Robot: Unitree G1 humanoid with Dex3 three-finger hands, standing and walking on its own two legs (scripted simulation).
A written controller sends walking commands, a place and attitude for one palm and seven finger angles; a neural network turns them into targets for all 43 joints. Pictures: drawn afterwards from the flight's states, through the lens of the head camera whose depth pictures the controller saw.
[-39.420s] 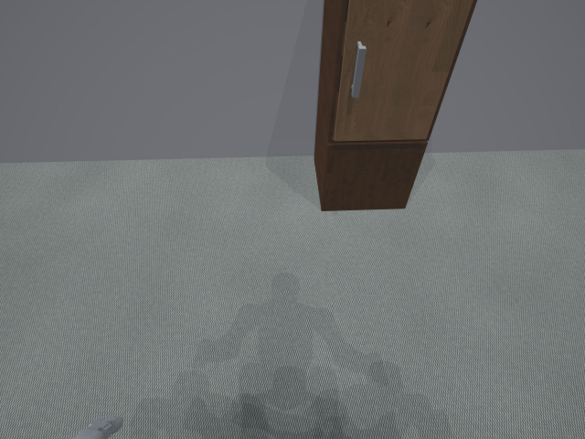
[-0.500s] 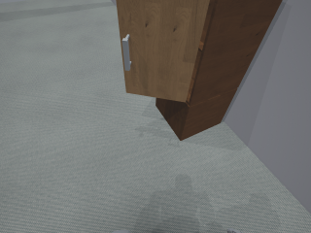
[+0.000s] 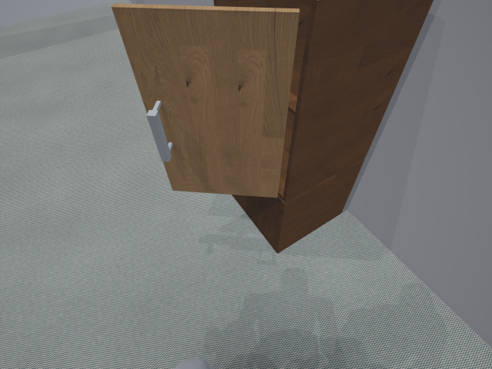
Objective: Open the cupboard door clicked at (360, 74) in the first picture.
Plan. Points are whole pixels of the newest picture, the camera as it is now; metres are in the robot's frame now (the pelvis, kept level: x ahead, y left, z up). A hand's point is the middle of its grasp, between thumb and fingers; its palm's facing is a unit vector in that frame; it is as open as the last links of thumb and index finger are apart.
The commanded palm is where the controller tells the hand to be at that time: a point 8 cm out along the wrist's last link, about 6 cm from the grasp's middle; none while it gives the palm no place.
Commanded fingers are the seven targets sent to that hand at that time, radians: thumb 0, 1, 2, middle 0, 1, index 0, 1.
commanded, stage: take the last steps up to it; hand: left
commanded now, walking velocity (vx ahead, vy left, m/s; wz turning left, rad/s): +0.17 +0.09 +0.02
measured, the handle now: (162, 132) +0.67 +0.26 -0.05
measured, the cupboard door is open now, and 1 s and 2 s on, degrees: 52 52 52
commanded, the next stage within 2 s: come to a stop and stand still in 0.06 s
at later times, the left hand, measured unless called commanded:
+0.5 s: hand out of the picture +0.14 +0.26 -0.19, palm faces +0.03 -0.98 -0.18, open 7.3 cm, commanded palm none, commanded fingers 0.00 0.90 0.90 -0.20 -0.30 -0.20 -0.30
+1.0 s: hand out of the picture +0.13 +0.19 -0.19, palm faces -0.01 -0.98 -0.17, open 7.2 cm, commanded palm none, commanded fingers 0.00 0.90 0.90 -0.20 -0.30 -0.20 -0.30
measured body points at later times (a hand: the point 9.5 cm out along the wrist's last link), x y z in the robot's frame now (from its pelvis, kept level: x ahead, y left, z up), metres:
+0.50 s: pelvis +0.11 +0.07 -0.01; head +0.16 +0.10 +0.44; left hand +0.14 +0.31 -0.18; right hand +0.21 -0.16 -0.14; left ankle +0.18 +0.15 -0.74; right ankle +0.06 -0.08 -0.66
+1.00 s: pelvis +0.09 +0.01 -0.01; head +0.10 +0.02 +0.44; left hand +0.13 +0.24 -0.17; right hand +0.06 -0.23 -0.16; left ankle +0.11 +0.13 -0.74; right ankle +0.05 -0.11 -0.74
